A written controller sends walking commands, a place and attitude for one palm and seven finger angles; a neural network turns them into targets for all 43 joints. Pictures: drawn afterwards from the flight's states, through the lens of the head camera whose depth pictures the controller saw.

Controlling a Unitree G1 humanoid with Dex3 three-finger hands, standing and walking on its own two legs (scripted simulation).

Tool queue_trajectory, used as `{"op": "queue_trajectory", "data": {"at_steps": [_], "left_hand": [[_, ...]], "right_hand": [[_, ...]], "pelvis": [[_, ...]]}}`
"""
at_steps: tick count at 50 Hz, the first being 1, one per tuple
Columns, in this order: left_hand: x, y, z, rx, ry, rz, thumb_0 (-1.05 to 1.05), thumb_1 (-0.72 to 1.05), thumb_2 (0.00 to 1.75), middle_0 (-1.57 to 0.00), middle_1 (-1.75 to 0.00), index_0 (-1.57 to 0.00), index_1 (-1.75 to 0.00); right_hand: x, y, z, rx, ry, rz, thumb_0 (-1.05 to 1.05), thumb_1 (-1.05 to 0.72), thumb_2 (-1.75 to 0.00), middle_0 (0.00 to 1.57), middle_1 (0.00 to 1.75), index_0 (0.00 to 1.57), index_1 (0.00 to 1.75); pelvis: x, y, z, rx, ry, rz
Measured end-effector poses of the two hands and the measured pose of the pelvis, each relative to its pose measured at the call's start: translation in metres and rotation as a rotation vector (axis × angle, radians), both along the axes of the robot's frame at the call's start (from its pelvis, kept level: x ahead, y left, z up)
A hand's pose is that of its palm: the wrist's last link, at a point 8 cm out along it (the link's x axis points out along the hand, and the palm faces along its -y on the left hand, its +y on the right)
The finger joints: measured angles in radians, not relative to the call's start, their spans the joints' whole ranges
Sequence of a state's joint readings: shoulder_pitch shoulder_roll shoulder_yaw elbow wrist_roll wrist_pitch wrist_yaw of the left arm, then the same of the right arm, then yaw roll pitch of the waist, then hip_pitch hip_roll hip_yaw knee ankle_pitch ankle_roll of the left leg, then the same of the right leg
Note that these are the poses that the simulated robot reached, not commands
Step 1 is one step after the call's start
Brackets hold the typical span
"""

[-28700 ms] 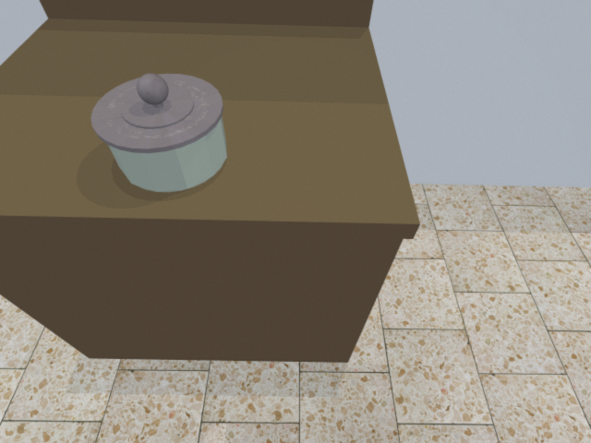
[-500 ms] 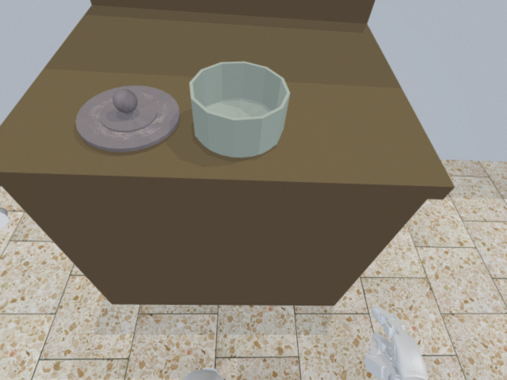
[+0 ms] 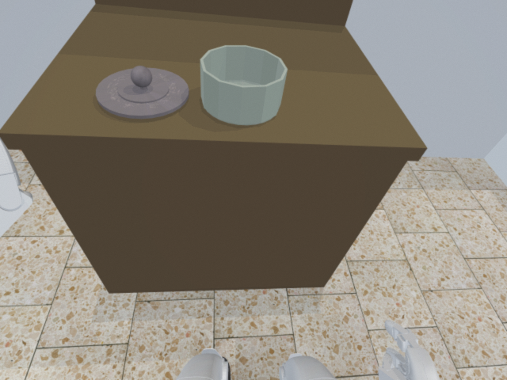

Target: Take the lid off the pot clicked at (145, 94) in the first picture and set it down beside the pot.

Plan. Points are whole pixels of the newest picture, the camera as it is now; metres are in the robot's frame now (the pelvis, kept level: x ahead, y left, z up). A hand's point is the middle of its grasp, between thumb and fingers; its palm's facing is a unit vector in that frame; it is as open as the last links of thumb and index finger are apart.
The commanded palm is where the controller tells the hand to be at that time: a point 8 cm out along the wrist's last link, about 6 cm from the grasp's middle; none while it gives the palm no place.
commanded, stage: stop stepping back and stand still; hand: left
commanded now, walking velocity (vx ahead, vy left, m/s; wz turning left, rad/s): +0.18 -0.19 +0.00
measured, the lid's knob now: (141, 76) +0.68 +0.27 +0.11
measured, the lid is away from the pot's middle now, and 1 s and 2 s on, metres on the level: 0.22 0.22 0.22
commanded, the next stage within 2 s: let the arm hang, fingers relaxed in 1.78 s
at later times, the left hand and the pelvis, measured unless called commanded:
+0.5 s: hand out of the picture +0.07 +0.27 +0.26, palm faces +0.35 -0.90 -0.25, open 7.4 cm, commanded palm -0.02 +0.32 +0.29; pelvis -0.17 +0.05 +0.02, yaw -4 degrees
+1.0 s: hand out of the picture -0.04 +0.23 -0.15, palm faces -0.01 -0.98 -0.20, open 7.4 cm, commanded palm none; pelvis -0.18 +0.05 -0.02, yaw +1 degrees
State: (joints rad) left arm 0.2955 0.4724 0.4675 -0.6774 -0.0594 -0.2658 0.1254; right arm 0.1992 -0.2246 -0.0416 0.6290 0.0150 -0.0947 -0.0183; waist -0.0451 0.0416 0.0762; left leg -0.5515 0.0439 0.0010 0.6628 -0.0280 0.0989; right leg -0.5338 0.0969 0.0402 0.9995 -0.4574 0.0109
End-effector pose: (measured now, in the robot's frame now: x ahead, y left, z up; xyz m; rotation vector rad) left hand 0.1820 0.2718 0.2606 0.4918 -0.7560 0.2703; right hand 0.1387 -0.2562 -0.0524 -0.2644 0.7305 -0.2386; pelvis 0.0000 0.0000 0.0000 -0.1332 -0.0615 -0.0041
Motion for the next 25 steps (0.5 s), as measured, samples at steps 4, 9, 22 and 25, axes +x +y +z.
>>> {"op": "queue_trajectory", "data": {"at_steps": [4, 9, 22, 25], "left_hand": [[-0.031, 0.002, 0.007, 0.042, 0.013, -0.017, 0.01, 0.88, 0.9, -0.21, -0.31, -0.21, -0.3], [-0.106, -0.003, 0.046, 0.144, -0.065, 0.012, 0.01, 0.88, 0.9, -0.21, -0.31, -0.21, -0.3], [-0.14, 0.074, 0.019, -0.172, -0.112, 0.064, 0.0, 0.89, 0.91, -0.2, -0.3, -0.2, -0.3], [-0.147, 0.049, 0.003, -0.119, 0.06, -0.042, 0.01, 0.9, 0.91, -0.19, -0.3, -0.19, -0.3]], "right_hand": [[-0.032, 0.018, 0.01, 0.041, -0.022, -0.017, 0.01, -0.9, -0.9, 0.2, 0.3, 0.2, 0.3], [-0.064, 0.045, 0.017, 0.071, -0.003, 0.059, 0.01, -0.9, -0.9, 0.2, 0.3, 0.2, 0.3], [-0.131, 0.08, 0.022, 0.055, -0.102, 0.046, 0.01, -0.9, -0.9, 0.2, 0.3, 0.2, 0.3], [-0.159, 0.089, 0.036, 0.093, -0.106, 0.021, 0.01, -0.9, -0.9, 0.2, 0.3, 0.2, 0.3]], "pelvis": [[-0.027, -0.001, 0.005, 0.014, 0.015, -0.014], [-0.064, 0.002, 0.019, 0.025, 0.06, 0.001], [-0.154, 0.049, 0.01, 0.076, 0.025, -0.044], [-0.166, 0.049, 0.024, 0.081, 0.039, -0.058]]}}
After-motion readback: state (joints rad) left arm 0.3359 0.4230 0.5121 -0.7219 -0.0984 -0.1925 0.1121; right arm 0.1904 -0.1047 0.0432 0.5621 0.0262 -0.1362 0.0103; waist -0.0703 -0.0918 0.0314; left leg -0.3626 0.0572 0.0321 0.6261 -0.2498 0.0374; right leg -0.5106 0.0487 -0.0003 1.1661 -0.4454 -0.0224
